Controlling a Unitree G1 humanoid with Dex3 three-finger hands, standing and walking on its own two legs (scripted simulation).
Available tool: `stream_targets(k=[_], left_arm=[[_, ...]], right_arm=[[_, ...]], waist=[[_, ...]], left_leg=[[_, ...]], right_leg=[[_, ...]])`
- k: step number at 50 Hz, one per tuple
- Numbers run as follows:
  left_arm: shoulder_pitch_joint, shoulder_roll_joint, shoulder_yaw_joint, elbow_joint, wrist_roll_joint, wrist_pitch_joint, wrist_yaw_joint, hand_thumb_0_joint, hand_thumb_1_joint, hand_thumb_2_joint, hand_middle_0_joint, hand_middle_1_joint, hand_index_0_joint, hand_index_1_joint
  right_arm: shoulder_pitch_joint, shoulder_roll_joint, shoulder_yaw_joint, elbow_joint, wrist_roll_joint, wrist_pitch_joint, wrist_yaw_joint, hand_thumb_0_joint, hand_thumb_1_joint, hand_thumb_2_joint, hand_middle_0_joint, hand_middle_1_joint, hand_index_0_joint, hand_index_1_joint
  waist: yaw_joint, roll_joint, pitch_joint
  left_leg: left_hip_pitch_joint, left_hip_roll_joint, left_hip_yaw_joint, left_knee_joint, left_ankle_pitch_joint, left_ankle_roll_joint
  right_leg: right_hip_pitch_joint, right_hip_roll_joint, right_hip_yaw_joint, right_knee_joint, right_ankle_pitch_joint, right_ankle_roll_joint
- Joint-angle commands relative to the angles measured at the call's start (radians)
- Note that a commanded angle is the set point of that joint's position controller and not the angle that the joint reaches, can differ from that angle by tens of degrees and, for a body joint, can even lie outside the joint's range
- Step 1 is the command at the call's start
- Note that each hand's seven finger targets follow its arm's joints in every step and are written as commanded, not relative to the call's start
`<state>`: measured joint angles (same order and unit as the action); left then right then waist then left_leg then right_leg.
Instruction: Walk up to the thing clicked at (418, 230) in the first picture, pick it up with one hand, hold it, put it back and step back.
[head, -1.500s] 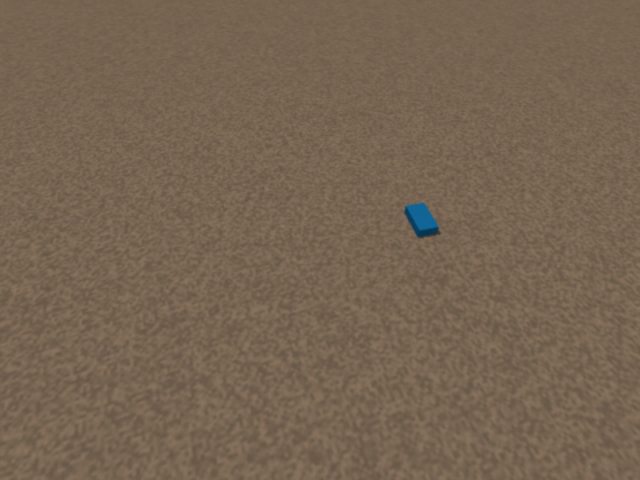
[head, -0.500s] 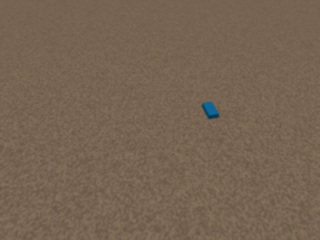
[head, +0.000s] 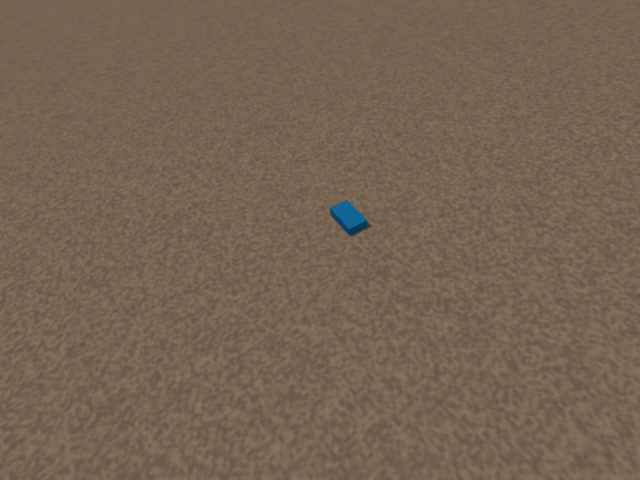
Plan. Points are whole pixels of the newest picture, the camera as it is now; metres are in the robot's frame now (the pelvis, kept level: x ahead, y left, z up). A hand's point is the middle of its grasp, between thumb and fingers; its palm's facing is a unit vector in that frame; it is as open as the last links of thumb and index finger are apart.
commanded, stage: walk up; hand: left
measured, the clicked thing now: (348, 217) +1.24 +0.07 -0.71
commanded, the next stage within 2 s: none
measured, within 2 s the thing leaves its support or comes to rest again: neither
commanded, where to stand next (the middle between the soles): +0.76 +0.17 m, yaw -54 degrees
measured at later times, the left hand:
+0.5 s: hand (150, 316) +0.40 +0.37 -0.12, palm faces -0.36 -0.81 -0.45, open 7.4 cm
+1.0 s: hand (212, 206) +0.67 +0.32 -0.09, palm faces -0.48 -0.73 -0.49, open 7.3 cm
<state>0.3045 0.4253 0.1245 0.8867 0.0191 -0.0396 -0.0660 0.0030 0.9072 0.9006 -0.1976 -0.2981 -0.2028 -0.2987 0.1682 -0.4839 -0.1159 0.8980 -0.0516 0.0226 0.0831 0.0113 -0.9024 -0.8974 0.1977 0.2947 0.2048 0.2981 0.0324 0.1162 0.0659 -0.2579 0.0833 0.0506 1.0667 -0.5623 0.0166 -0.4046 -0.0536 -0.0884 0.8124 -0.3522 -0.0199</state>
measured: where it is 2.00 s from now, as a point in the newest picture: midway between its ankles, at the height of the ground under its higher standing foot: (301, 317)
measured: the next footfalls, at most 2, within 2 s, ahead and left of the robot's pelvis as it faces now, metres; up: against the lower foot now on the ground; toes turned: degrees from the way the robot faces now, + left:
left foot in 0.36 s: +0.37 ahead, +0.18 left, +0.00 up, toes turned -12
right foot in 0.84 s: +0.43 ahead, -0.01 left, +0.00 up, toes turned -36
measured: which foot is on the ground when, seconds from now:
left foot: up 0.00-0.34, down 0.36-0.84, up 0.86-1.00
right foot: down 0.00-0.38, up 0.40-0.82, down 0.84-1.00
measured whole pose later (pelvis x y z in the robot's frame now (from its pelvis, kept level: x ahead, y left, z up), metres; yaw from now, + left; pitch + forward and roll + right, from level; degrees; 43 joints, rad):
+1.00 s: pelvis +0.43 +0.14 +0.02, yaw -33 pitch -3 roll -2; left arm 0.27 0.39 0.04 0.80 -0.02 -0.08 0.05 0.00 0.90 0.90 -0.20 -0.30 -0.21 -0.30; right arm 0.31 -0.41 -0.06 0.75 -0.05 0.05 0.08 0.01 -0.90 -0.90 0.20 0.30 0.21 0.30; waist -0.04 0.10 0.10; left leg -0.49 0.08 -0.03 1.19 -0.44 -0.02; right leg -0.34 0.00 -0.06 0.67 -0.29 -0.03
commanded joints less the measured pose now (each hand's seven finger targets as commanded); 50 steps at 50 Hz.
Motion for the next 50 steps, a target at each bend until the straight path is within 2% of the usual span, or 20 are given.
stream_targets(k=[1,5,10,14,17,18,19,20,22,25,30,36,38,40,41,42,43,45,46,50], left_arm=[[-0.024,0.32,0.057,-0.097,-0.022,-0.036,0.064,0.0,0.9,0.9,-0.2,-0.3,-0.2,-0.3],[-0.035,0.291,0.047,-0.109,-0.02,-0.066,0.069,0.0,0.9,0.9,-0.2,-0.3,-0.2,-0.3],[0.052,0.297,0.052,-0.108,-0.015,-0.083,0.072,0.0,0.9,0.9,-0.2,-0.3,-0.2,-0.3],[0.076,0.299,0.034,-0.127,-0.012,-0.073,0.083,0.0,0.9,0.9,-0.2,-0.3,-0.2,-0.3],[-0.032,0.267,0.008,-0.165,-0.003,-0.064,0.096,0.0,0.9,0.9,-0.2,-0.3,-0.2,-0.3],[0.002,0.19,-0.016,-0.166,-0.003,-0.062,0.1,0.0,0.9,0.9,-0.2,-0.3,-0.2,-0.3],[0.047,0.095,-0.045,-0.183,-0.021,-0.064,0.105,0.0,0.9,0.9,-0.2,-0.3,-0.2,-0.3],[0.119,0.172,-0.043,-0.146,-0.02,-0.06,0.121,0.0,0.9,0.9,-0.2,-0.3,-0.2,-0.3],[0.119,0.242,-0.025,-0.082,-0.033,-0.057,0.102,0.0,0.9,0.9,-0.2,-0.3,-0.2,-0.3],[0.088,0.24,-0.01,-0.034,-0.039,-0.049,0.079,0.0,0.9,0.9,-0.2,-0.3,-0.2,-0.3],[-0.025,0.187,-0.023,-0.079,-0.033,-0.033,0.072,0.0,0.9,0.9,-0.2,-0.3,-0.2,-0.3],[-0.085,0.18,-0.016,-0.101,-0.033,-0.023,0.076,0.0,0.9,0.9,-0.2,-0.3,-0.2,-0.3],[-0.071,0.167,-0.012,-0.105,-0.036,-0.026,0.083,0.0,0.9,0.9,-0.2,-0.3,-0.2,-0.3],[0.089,0.191,0.008,-0.069,-0.034,-0.031,0.1,0.0,0.9,0.9,-0.2,-0.3,-0.2,-0.3],[0.226,0.254,0.035,-0.04,-0.029,-0.035,0.116,0.0,0.9,0.9,-0.2,-0.3,-0.2,-0.3],[0.284,0.331,0.057,-0.049,-0.023,-0.038,0.135,0.0,0.9,0.9,-0.2,-0.3,-0.2,-0.3],[0.196,0.348,0.05,-0.097,-0.039,-0.034,0.146,0.0,0.9,0.9,-0.2,-0.3,-0.2,-0.3],[0.094,0.33,0.038,-0.128,-0.053,-0.041,0.16,0.0,0.9,0.9,-0.2,-0.3,-0.2,-0.3],[0.065,0.304,0.025,-0.13,-0.05,-0.047,0.161,0.0,0.9,0.9,-0.2,-0.3,-0.2,-0.3],[0.005,0.301,0.022,-0.145,-0.015,-0.077,0.146,0.0,0.9,0.9,-0.2,-0.3,-0.2,-0.3]], right_arm=[[-0.112,-0.166,-0.012,-0.183,0.034,-0.069,0.004,0.0,-0.9,-0.9,0.2,0.3,0.2,0.3],[-0.003,-0.16,-0.021,-0.171,0.021,-0.044,0.014,0.0,-0.9,-0.9,0.2,0.3,0.2,0.3],[-0.075,-0.152,-0.025,-0.24,0.004,-0.046,0.031,0.0,-0.9,-0.9,0.2,0.3,0.2,0.3],[-0.125,-0.125,-0.021,-0.279,0.018,-0.064,0.036,0.0,-0.9,-0.9,0.2,0.3,0.2,0.3],[0.141,-0.167,-0.055,-0.208,0.015,-0.07,0.021,0.0,-0.9,-0.9,0.2,0.3,0.2,0.3],[0.292,-0.229,-0.084,-0.167,0.004,-0.077,0.006,0.0,-0.9,-0.9,0.2,0.3,0.2,0.3],[0.339,-0.306,-0.102,-0.184,-0.007,-0.084,-0.012,0.0,-0.9,-0.9,0.2,0.3,0.2,0.3],[0.165,-0.349,-0.106,-0.213,0.037,-0.082,-0.014,0.0,-0.9,-0.9,0.2,0.3,0.2,0.3],[0.042,-0.248,-0.08,-0.25,0.036,-0.077,-0.016,0.0,-0.9,-0.9,0.2,0.3,0.2,0.3],[0.104,-0.165,-0.046,-0.218,0.025,-0.085,-0.016,0.0,-0.9,-0.9,0.2,0.3,0.2,0.3],[0.173,-0.167,-0.042,-0.219,0.011,-0.082,-0.019,0.0,-0.9,-0.9,0.2,0.3,0.2,0.3],[0.182,-0.156,-0.044,-0.246,-0.001,-0.054,-0.017,0.0,-0.9,-0.9,0.2,0.3,0.2,0.3],[0.177,-0.156,-0.045,-0.249,-0.007,-0.043,-0.017,0.0,-0.9,-0.9,0.2,0.3,0.2,0.3],[0.102,-0.147,-0.038,-0.282,-0.008,-0.037,-0.019,0.0,-0.9,-0.9,0.2,0.3,0.2,0.3],[0.107,-0.12,-0.027,-0.296,-0.005,-0.04,-0.023,0.0,-0.9,-0.9,0.2,0.3,0.2,0.3],[0.158,-0.052,-0.003,-0.304,0.0,-0.039,-0.026,0.0,-0.9,-0.9,0.2,0.3,0.2,0.3],[0.174,-0.169,-0.034,-0.302,-0.003,-0.018,-0.029,0.0,-0.9,-0.9,0.2,0.3,0.2,0.3],[0.134,-0.188,-0.039,-0.276,0.008,-0.013,-0.039,0.0,-0.9,-0.9,0.2,0.3,0.2,0.3],[0.145,-0.172,-0.033,-0.265,0.008,-0.014,-0.039,0.0,-0.9,-0.9,0.2,0.3,0.2,0.3],[0.204,-0.136,-0.034,-0.228,0.002,0.005,-0.005,0.0,-0.9,-0.9,0.2,0.3,0.2,0.3]], waist=[[-0.024,-0.209,-0.003],[-0.062,-0.213,0.017],[-0.016,-0.2,0.017],[0.006,-0.256,0.002],[-0.163,-0.192,-0.107],[-0.238,0.044,-0.156],[-0.229,0.326,-0.145],[-0.115,0.257,-0.127],[-0.067,0.08,-0.028],[-0.088,0.079,-0.039],[-0.123,0.046,-0.011],[-0.122,-0.055,0.011],[-0.102,-0.057,-0.001],[0.01,-0.111,-0.074],[0.083,-0.207,-0.165],[0.096,-0.444,-0.196],[0.064,-0.27,-0.192],[0.017,-0.102,-0.07],[-0.014,-0.075,-0.042],[-0.084,-0.187,-0.019]], left_leg=[[-0.455,0.055,-0.174,0.126,0.106,-0.018],[-0.317,0.057,-0.123,-0.032,0.259,-0.032],[-0.358,0.04,-0.078,-0.177,0.339,-0.064],[-0.296,0.022,-0.081,-0.353,0.305,-0.045],[0.126,-0.025,-0.057,-0.447,0.305,0.003],[0.292,0.002,-0.148,-0.551,0.125,0.023],[0.377,0.28,-0.587,-0.783,-0.131,0.064],[0.218,0.367,-0.801,-0.954,-0.323,0.117],[0.039,0.279,-0.521,-0.911,-0.224,0.08],[0.073,0.167,-0.226,-0.816,0.149,0.12],[0.149,0.2,-0.117,-0.833,0.319,0.136],[0.135,0.189,-0.02,-0.799,0.389,0.076],[0.116,0.202,0.005,-0.714,0.502,0.064],[-0.014,0.146,0.106,-0.448,0.732,0.008],[-0.157,0.074,0.136,-0.198,0.647,-0.047],[-0.436,-0.056,0.107,0.083,-0.007,-0.085],[-0.51,-0.03,-0.147,0.23,-0.064,-0.1],[-0.512,0.035,-0.198,0.282,0.049,-0.082],[-0.479,0.053,-0.182,0.22,0.1,-0.062],[-0.288,0.063,-0.124,0.047,0.17,-0.031]], right_leg=[[0.281,-0.288,0.735,-0.635,-0.395,-0.22],[0.103,-0.154,0.47,-0.574,-0.188,-0.156],[0.123,-0.113,0.432,-0.542,-0.166,-0.165],[0.19,-0.113,0.388,-0.434,0.098,-0.175],[-0.011,-0.082,0.343,-0.156,0.212,-0.118],[-0.131,0.029,0.236,0.182,0.173,-0.076],[-0.403,0.161,0.155,0.433,-0.222,-0.035],[-0.376,0.075,0.19,0.571,-0.174,-0.056],[-0.282,-0.019,0.167,0.497,0.014,-0.03],[-0.208,-0.039,0.119,0.313,0.052,0.004],[-0.221,-0.029,0.068,0.089,0.052,0.01],[-0.113,-0.01,0.001,-0.065,0.119,-0.013],[-0.014,0.002,-0.008,-0.124,0.084,-0.033],[0.281,0.022,-0.008,-0.244,0.139,-0.06],[0.516,-0.013,0.094,-0.314,0.104,-0.096],[0.664,-0.304,0.545,-0.388,0.082,-0.213],[0.559,-0.432,0.851,-0.469,-0.102,-0.338],[0.395,-0.378,0.684,-0.473,-0.019,-0.334],[0.321,-0.319,0.567,-0.454,0.069,-0.282],[0.059,-0.178,0.312,-0.378,0.223,-0.208]])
